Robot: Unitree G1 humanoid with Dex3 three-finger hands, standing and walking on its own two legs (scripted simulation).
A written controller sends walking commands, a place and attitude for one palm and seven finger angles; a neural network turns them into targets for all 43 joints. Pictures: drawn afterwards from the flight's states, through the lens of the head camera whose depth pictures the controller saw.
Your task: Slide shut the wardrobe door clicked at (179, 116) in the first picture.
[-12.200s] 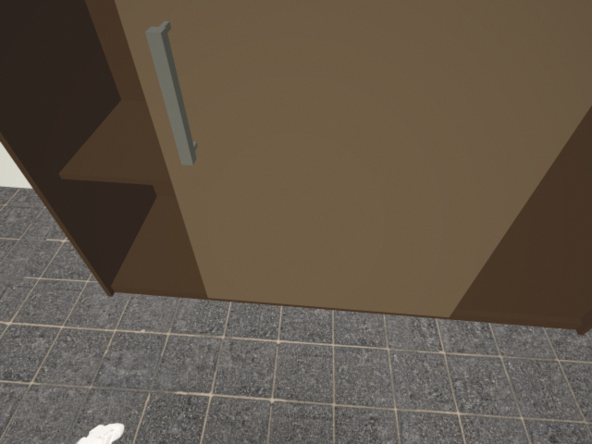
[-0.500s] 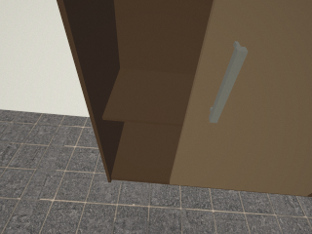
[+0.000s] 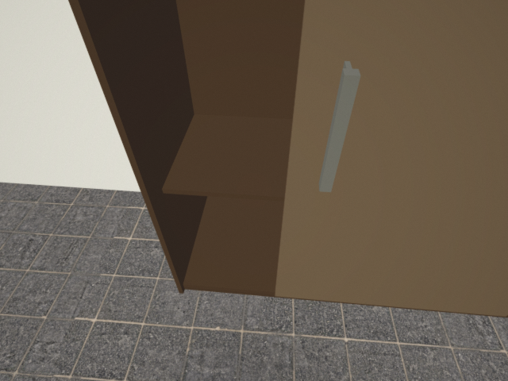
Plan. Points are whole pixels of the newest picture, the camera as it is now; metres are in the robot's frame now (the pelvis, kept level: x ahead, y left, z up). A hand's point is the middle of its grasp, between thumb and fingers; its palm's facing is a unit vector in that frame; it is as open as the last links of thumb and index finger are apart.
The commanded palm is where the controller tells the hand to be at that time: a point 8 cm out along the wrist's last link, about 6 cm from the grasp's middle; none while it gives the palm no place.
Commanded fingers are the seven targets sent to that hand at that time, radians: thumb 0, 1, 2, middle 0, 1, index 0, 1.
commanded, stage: look again from close up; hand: right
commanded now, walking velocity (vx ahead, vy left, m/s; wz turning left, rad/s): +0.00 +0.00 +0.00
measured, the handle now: (335, 132) +0.57 -0.13 +0.11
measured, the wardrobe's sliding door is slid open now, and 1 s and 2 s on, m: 0.39 0.39 0.39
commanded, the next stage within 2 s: none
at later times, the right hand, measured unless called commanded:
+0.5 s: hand out of the picture -0.05 -0.15 -0.18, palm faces +0.04 +0.99 -0.15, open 7.4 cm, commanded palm none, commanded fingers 0.00 -0.90 -0.90 0.20 0.30 0.20 0.30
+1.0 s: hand out of the picture -0.03 -0.12 -0.18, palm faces +0.03 +0.99 -0.14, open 7.4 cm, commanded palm none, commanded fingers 0.00 -0.90 -0.90 0.20 0.30 0.20 0.30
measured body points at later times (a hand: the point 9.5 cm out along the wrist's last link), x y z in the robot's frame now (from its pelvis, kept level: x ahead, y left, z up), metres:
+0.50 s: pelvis -0.01 -0.01 +0.00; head -0.02 -0.01 +0.45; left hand -0.03 +0.20 -0.16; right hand -0.05 -0.20 -0.16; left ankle +0.02 +0.14 -0.74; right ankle +0.01 -0.04 -0.74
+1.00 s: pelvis +0.00 +0.02 +0.00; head -0.01 +0.02 +0.45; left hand -0.03 +0.23 -0.16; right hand -0.03 -0.18 -0.16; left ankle +0.02 +0.15 -0.74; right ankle +0.01 -0.04 -0.74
